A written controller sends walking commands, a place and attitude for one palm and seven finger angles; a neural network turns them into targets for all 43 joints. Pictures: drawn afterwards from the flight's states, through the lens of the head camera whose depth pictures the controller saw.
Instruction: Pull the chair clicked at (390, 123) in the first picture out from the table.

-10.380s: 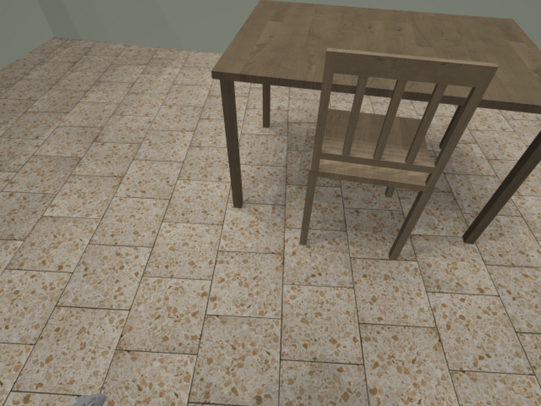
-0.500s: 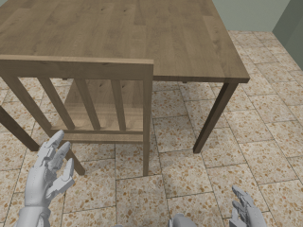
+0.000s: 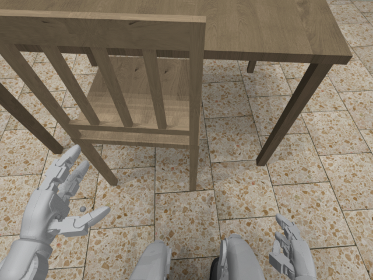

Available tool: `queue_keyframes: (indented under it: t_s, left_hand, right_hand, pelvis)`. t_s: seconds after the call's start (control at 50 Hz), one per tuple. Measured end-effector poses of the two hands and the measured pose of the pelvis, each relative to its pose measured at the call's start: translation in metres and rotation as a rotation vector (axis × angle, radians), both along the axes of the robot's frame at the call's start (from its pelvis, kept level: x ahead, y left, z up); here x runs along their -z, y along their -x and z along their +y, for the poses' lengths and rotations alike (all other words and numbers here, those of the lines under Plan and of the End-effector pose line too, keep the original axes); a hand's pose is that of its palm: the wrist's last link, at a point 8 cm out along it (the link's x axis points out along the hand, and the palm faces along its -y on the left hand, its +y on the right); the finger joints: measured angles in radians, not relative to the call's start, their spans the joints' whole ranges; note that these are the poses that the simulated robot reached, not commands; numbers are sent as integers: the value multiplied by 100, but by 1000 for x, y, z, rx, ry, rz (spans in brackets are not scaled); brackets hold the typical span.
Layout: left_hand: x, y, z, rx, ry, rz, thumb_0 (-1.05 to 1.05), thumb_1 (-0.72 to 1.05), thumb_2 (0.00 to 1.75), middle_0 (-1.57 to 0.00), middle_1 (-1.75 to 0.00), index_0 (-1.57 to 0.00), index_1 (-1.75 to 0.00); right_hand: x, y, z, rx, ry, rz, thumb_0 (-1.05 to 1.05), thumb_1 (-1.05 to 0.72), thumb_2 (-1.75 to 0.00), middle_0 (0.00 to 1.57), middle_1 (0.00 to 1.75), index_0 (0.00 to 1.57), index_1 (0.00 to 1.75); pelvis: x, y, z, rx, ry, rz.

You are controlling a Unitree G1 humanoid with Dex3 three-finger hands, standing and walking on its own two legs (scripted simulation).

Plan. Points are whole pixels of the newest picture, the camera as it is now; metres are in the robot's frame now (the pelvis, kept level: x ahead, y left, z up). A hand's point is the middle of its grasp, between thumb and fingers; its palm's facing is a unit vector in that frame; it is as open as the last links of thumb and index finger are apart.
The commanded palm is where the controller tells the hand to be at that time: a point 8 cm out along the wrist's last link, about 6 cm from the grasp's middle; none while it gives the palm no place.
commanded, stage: raise the hand toward the chair's back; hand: left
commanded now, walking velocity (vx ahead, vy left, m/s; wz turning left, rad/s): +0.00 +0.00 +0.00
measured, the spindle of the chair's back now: (116, 93) +0.53 +0.22 +0.04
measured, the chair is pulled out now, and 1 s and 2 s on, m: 0.00 0.00 0.00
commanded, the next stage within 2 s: aim the fingers beside a spindle in 1.32 s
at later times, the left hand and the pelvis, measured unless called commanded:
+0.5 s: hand (76, 194) +0.25 +0.22 +0.07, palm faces +0.02 -1.00 -0.07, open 16.3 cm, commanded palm +0.23 +0.27 +0.08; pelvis +0.02 +0.02 +0.02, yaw +0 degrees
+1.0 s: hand (83, 178) +0.28 +0.21 +0.08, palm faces +0.00 -1.00 -0.07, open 17.0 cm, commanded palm +0.25 +0.27 +0.09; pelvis +0.03 +0.01 +0.03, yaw +0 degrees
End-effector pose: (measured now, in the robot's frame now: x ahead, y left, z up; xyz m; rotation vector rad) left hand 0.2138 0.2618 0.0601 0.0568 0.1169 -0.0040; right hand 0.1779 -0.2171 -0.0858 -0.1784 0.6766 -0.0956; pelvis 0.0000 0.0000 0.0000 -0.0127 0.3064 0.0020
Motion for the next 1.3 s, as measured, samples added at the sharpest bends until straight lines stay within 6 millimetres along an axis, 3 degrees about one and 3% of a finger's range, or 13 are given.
queue_keyframes:
  t_s: [0.12, 0.26, 0.46, 0.6, 0.72, 0.92, 1.1, 1.3]
  left_hand:
    - [-8, -4, 3, -23, -8, -32, 0, 5, 53, -12, -17, -11, -17]
    - [-6, -7, 5, -21, -7, -37, 0, -11, 46, -10, -14, -10, -14]
    - [-16, -17, 9, -20, -10, -65, -1, -35, 36, -8, -10, -7, -11]
    - [-20, -26, 11, -20, -11, -51, -1, -46, 32, -7, -9, -6, -9]
    - [-25, -34, 10, -17, -13, -58, -1, -49, 30, -7, -8, -6, -8]
    - [-28, -45, 5, -10, -9, -64, -2, -50, 30, -6, -8, -6, -8]
    - [-28, -41, -2, -15, -11, -65, -2, -50, 30, -6, -8, -6, -8]
    - [-28, -31, -3, -19, -14, -80, -2, -50, 30, -6, -8, -6, -8]
  right_hand:
    - [-13, 17, -18, 51, 58, 24, 1, -90, -90, 21, 30, 20, 30]
    - [-31, 4, -27, 50, 119, -8, 1, -90, -90, 20, 29, 20, 30]
    - [-44, -34, -4, -17, 94, -64, 1, -90, -90, 20, 29, 20, 30]
    - [-42, -45, 10, -52, 58, -58, 1, -90, -90, 20, 30, 20, 30]
    - [-38, -41, 8, -52, 53, -27, 1, -90, -90, 21, 30, 20, 30]
    - [-39, -23, -13, -9, 79, 10, 1, -90, -90, 20, 30, 20, 30]
    - [-43, -14, -25, 10, 87, 0, 1, -90, -90, 20, 29, 20, 30]
    - [-40, -14, -20, -7, 69, -24, 1, -90, -90, 20, 29, 20, 30]
  pelvis:
    - [-8, -6, 7, 8, 2, -5]
    - [-12, -13, 12, 7, 9, -7]
    - [-19, -22, 15, -3, 21, -9]
    - [-22, -28, 15, -7, 21, -8]
    - [-24, -30, 13, -7, 18, -7]
    - [-28, -30, 8, -1, 10, -13]
    - [-29, -26, 4, 4, 3, -22]
    - [-26, -18, 3, 4, -1, -32]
